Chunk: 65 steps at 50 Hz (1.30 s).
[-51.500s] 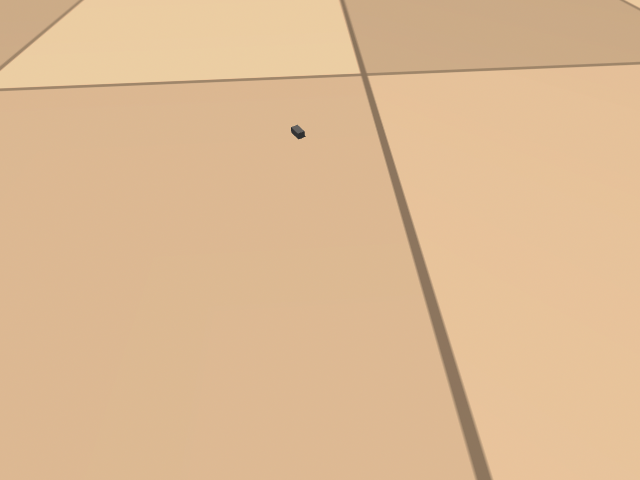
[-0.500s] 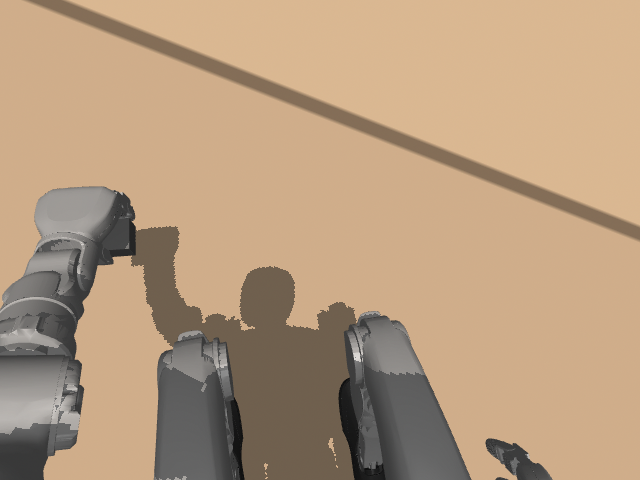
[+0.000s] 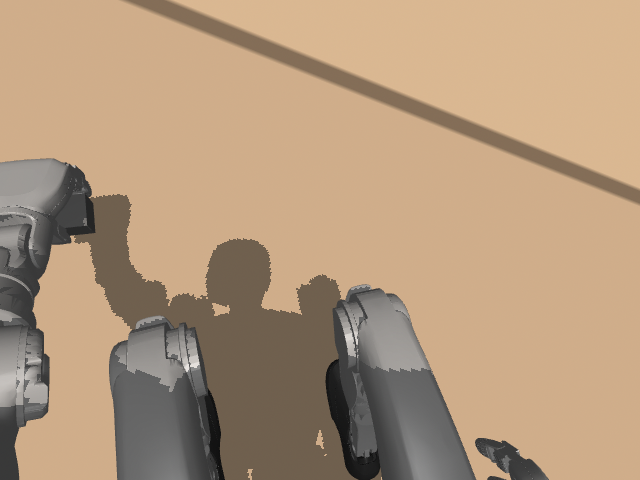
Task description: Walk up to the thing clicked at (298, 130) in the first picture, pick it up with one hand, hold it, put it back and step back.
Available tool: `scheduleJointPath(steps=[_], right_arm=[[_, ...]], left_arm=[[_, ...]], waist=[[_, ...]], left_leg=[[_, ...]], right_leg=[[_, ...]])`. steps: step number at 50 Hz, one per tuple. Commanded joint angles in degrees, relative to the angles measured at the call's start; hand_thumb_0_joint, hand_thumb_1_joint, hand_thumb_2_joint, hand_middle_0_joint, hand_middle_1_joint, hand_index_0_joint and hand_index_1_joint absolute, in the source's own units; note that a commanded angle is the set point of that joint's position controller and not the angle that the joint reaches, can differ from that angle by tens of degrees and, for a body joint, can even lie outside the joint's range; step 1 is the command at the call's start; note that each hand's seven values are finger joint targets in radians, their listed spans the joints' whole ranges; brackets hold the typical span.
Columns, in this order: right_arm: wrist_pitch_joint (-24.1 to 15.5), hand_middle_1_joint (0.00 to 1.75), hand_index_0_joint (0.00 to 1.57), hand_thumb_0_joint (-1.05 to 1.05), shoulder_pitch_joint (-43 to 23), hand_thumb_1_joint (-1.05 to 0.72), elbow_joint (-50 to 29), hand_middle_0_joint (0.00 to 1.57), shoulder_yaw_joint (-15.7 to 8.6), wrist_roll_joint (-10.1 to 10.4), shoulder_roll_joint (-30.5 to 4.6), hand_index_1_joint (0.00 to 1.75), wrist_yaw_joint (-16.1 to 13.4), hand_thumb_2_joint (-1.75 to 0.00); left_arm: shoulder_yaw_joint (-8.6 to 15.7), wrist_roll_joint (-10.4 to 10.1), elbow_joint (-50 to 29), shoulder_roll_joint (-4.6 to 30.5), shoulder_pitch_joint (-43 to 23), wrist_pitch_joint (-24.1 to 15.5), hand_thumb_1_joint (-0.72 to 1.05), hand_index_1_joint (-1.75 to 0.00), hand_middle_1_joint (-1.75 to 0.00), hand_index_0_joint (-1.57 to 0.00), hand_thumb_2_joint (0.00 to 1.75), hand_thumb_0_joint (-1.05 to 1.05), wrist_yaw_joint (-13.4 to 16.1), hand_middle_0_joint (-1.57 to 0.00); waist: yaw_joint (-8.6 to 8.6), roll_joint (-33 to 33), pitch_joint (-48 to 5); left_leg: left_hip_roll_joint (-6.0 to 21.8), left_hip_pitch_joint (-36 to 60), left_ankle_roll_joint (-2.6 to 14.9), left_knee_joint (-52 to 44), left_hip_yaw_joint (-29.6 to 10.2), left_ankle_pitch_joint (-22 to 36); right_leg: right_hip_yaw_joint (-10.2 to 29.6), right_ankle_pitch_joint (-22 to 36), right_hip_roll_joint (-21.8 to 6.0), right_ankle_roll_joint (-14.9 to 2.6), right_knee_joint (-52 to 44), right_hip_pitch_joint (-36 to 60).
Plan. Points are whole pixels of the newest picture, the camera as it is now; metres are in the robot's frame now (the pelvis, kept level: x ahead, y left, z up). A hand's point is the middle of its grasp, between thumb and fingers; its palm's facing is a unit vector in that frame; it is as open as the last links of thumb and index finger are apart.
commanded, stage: crouch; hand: left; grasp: from above
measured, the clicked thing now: (55, 217) +0.47 +0.30 -0.20
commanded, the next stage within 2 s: lower in 0.38 s
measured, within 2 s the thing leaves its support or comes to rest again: rests again in 1.84 s
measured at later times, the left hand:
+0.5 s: hand (57, 220) +0.47 +0.30 -0.21, palm faces -0.46 -0.04 -0.89, open 7.3 cm
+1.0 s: hand (74, 227) +0.47 +0.30 -0.27, palm faces -0.46 -0.06 -0.89, open 7.3 cm
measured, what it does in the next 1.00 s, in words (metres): lowers itself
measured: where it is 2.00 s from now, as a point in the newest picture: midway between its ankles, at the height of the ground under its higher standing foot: (283, 453)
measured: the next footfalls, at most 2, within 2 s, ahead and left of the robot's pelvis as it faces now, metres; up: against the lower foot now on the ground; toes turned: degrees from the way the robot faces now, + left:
none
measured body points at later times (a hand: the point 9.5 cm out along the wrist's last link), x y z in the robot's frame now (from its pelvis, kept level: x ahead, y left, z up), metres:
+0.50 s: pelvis +0.00 +0.00 -0.04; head +0.24 +0.07 +0.33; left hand +0.49 +0.30 -0.16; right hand +0.04 -0.27 -0.14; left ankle +0.08 +0.13 -0.35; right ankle +0.09 -0.13 -0.35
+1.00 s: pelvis +0.00 +0.00 -0.07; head +0.26 +0.08 +0.29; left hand +0.49 +0.30 -0.22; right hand +0.04 -0.27 -0.16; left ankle +0.08 +0.13 -0.35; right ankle +0.09 -0.13 -0.35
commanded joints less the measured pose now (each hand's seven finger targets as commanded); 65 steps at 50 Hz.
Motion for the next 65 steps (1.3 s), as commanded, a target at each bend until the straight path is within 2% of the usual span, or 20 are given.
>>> scheduleJointPath(steps=[1,3,4,6,10,14,18,22,26,28,33,37,40,41,44,49,52,53,57,65], right_arm=[[-0.1,0.30,0.20,0.00,12.2,-0.91,-0.7,0.20,-3.3,0.0,-13.7,0.30,-0.6,-0.90],[0.0,0.30,0.20,0.00,11.6,-0.91,-0.5,0.20,-2.9,-0.2,-13.9,0.30,-0.8,-0.90],[-0.1,0.30,0.20,0.00,11.9,-0.91,-0.7,0.20,-2.7,-0.4,-14.1,0.30,-0.7,-0.90],[-0.1,0.30,0.20,0.00,11.5,-0.91,-0.6,0.20,-2.3,-0.5,-14.5,0.30,-0.7,-0.90],[0.1,0.30,0.20,0.00,11.1,-0.91,-0.4,0.20,-1.7,-0.4,-14.4,0.30,-0.7,-0.90],[0.1,0.30,0.20,0.00,11.3,-0.91,-0.2,0.20,-1.0,-0.8,-14.5,0.30,-0.7,-0.90],[0.2,0.30,0.20,0.00,11.1,-0.91,-0.3,0.20,-0.6,-0.8,-15.0,0.30,-0.6,-0.90],[0.3,0.30,0.20,0.00,10.9,-0.91,-0.6,0.20,-0.2,-0.9,-15.2,0.30,-0.7,-0.90],[0.5,0.30,0.20,0.00,10.6,-0.91,-0.4,0.20,0.0,-0.8,-15.5,0.30,-0.6,-0.90],[0.4,0.30,0.20,0.00,10.2,-0.91,-0.5,0.20,0.6,-1.1,-15.4,0.30,-0.5,-0.90],[0.3,0.30,0.20,0.00,10.3,-0.91,-0.7,0.20,1.8,-1.8,-15.7,0.30,-0.2,-0.90],[-0.3,0.30,0.20,0.00,9.9,-0.91,-1.0,0.20,2.4,-2.5,-16.6,0.30,-0.1,-0.90],[-0.5,0.30,0.20,0.00,9.5,-0.91,-1.4,0.20,2.5,-2.8,-17.1,0.30,0.0,-0.90],[-0.7,0.30,0.20,0.00,9.7,-0.91,-1.1,0.20,2.8,-3.1,-16.7,0.30,0.1,-0.90],[-0.8,0.30,0.20,0.00,9.6,-0.91,-1.2,0.20,3.2,-3.4,-17.1,0.30,0.3,-0.90],[-1.3,0.30,0.20,0.00,9.6,-0.90,-1.1,0.20,3.7,-3.9,-17.3,0.30,0.6,-0.90],[-1.5,0.30,0.20,0.00,8.8,-0.90,-1.2,0.20,4.2,-3.9,-17.7,0.30,0.7,-0.90],[-1.7,0.30,0.20,0.00,8.9,-0.90,-1.1,0.20,4.3,-4.1,-17.9,0.30,0.9,-0.89],[-2.2,0.30,0.20,0.00,8.6,-0.90,-1.7,0.20,4.8,-4.4,-18.8,0.30,0.9,-0.90],[-3.1,0.30,0.20,0.00,7.7,-0.90,-2.0,0.20,6.5,-5.7,-19.3,0.30,1.4,-0.90]], left_arm=[[2.4,-0.6,-8.2,16.5,-22.0,-0.7,0.83,-0.20,-0.23,-1.21,0.25,0.00,2.9,-1.18],[2.6,-0.3,-7.0,17.5,-22.0,-0.8,0.83,-0.19,-0.23,-1.21,0.22,0.00,3.2,-1.17],[2.3,0.1,-4.3,16.8,-20.7,-0.7,0.84,-0.20,-0.24,-1.20,0.22,0.00,3.3,-1.17],[2.1,0.2,-4.8,17.1,-21.6,-0.9,0.83,-0.19,-0.23,-1.21,0.21,0.00,3.2,-1.17],[2.6,0.0,-5.2,19.3,-22.3,-1.1,0.80,-0.19,-0.22,-1.18,0.22,0.00,3.4,-1.15],[2.0,-0.1,-4.2,18.8,-22.9,-1.3,0.83,-0.20,-0.23,-1.20,0.23,0.00,3.3,-1.17],[2.4,0.1,-4.5,20.7,-23.0,-1.6,0.83,-0.20,-0.24,-1.20,0.21,0.00,3.1,-1.17],[1.7,0.0,-4.7,19.8,-23.1,-1.7,0.84,-0.20,-0.23,-1.21,0.22,0.00,3.0,-1.18],[1.7,0.1,-4.2,20.3,-22.0,-1.8,0.80,-0.18,-0.19,-1.21,0.25,0.00,2.9,-1.19],[0.8,-0.1,-1.9,19.1,-21.1,-1.8,0.80,-0.19,-0.21,-1.20,0.25,0.00,2.9,-1.18],[2.5,0.7,-1.7,22.8,-22.7,-3.2,0.83,-0.21,-0.23,-1.22,0.25,0.00,4.1,-1.19],[3.1,1.1,0.0,23.5,-22.5,-3.8,0.87,-0.23,-0.26,-1.24,0.26,0.00,5.4,-1.21],[3.9,1.7,-0.5,25.2,-22.7,-4.3,0.90,-0.24,-0.28,-1.25,0.25,0.00,6.3,-1.21],[3.1,1.9,0.6,24.1,-21.6,-4.1,0.89,-0.26,-0.29,-1.25,0.26,0.00,6.4,-1.21],[5.1,1.8,-1.1,26.6,-22.1,-4.2,0.91,-0.25,-0.28,-1.27,0.29,0.00,7.5,-1.24],[4.4,2.2,1.4,26.1,-20.3,-3.2,0.90,-0.23,-0.26,-1.25,0.28,0.00,8.0,-1.21],[4.7,1.4,2.8,26.3,-18.7,-2.9,0.88,-0.20,-0.24,-1.23,0.22,0.00,8.6,-1.19],[4.2,1.1,2.6,25.7,-19.3,-2.9,0.87,-0.20,-0.25,-1.22,0.22,0.00,8.6,-1.18],[5.8,1.2,1.6,28.3,-19.5,-3.2,0.87,-0.20,-0.24,-1.22,0.22,0.00,9.2,-1.18],[5.2,2.0,4.3,28.9,-19.1,-3.7,0.90,-0.22,-0.26,-1.24,0.27,0.00,10.8,-1.21]], waist=[[-0.55,15.4,-40.1],[0.13,15.9,-39.3],[-0.77,15.8,-37.4],[-0.87,16.8,-36.7],[-0.15,16.6,-38.5],[-1.41,17.2,-36.0],[-1.10,17.8,-36.0],[-1.98,18.9,-36.0],[-1.58,19.5,-35.3],[-2.39,18.1,-33.7],[-2.84,18.4,-33.7],[-3.77,18.0,-31.4],[-3.39,21.0,-33.4],[-3.80,20.5,-32.5],[-3.38,20.8,-34.6],[-4.27,21.0,-32.1],[-3.71,20.3,-31.5],[-4.79,20.5,-30.4],[-4.55,20.8,-31.5],[-6.13,22.1,-28.9]], left_leg=[[-1.3,31.2,2.07,-10.0,5.2,10.9],[-1.3,30.7,1.93,-9.9,5.1,9.4],[-1.3,30.2,1.90,-9.6,4.9,8.3],[-1.2,30.7,1.62,-9.7,4.1,7.2],[-1.1,28.3,1.95,-7.4,5.0,8.9],[-1.2,26.6,1.95,-6.4,4.9,7.8],[-1.2,26.0,1.84,-5.8,4.6,7.6],[-1.0,27.1,1.55,-5.4,3.8,7.8],[-1.1,27.5,1.41,-4.7,3.6,9.6],[-1.0,26.1,1.65,-3.6,3.5,9.6],[-1.0,24.3,1.76,-1.9,3.5,9.9],[-0.9,23.5,1.67,-0.8,3.1,8.7],[-0.8,25.8,1.22,-0.8,2.6,9.7],[-0.8,25.2,1.39,-0.3,2.7,9.6],[-0.7,24.9,1.51,0.7,2.8,10.9],[-0.5,24.0,1.54,1.5,2.4,11.4],[-0.4,23.4,1.49,1.7,2.2,11.4],[-0.3,23.7,1.36,1.9,1.9,11.4],[-0.3,24.2,1.25,2.4,1.5,12.0],[0.1,23.4,1.17,3.5,1.1,12.0]], right_leg=[[-5.0,15.7,1.5,-4.44,-12.4,16.0],[-5.3,14.1,1.6,-4.66,-11.6,14.2],[-5.6,13.2,1.5,-4.65,-11.3,13.4],[-6.1,12.2,1.5,-4.87,-10.2,11.3],[-6.0,14.1,2.1,-4.68,-9.3,13.2],[-6.3,13.1,2.0,-4.58,-8.7,11.8],[-6.8,12.9,2.1,-4.64,-7.5,11.7],[-7.5,13.2,2.2,-4.75,-6.4,10.1],[-7.6,14.8,2.2,-4.81,-5.2,9.0],[-7.8,15.1,2.4,-4.59,-5.2,8.8],[-8.0,15.5,2.6,-4.29,-4.4,10.5],[-8.7,14.2,2.7,-4.42,-3.7,8.7],[-9.2,14.8,2.8,-4.58,-2.4,8.2],[-9.2,15.1,3.0,-4.37,-2.5,8.7],[-9.1,16.6,3.1,-4.06,-2.2,10.6],[-9.6,17.2,3.4,-4.07,-1.5,9.8],[-9.7,17.4,3.5,-4.12,-1.2,10.2],[-10.1,17.1,3.5,-4.24,-1.0,9.2],[-10.7,17.6,3.7,-4.28,-0.8,10.2],[-11.2,18.1,4.1,-4.12,-0.2,10.9]])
